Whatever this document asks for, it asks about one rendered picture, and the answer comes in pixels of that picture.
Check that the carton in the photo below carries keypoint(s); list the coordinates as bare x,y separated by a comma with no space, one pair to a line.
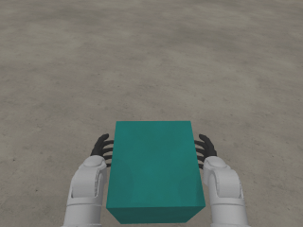
155,175

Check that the robot left hand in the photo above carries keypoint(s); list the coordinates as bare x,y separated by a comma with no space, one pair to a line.
99,149

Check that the robot right forearm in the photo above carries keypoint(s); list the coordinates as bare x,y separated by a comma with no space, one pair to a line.
225,194

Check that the robot right hand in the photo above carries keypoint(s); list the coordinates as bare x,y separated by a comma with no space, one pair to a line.
207,151

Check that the robot left forearm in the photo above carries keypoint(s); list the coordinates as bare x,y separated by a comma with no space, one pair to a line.
85,195

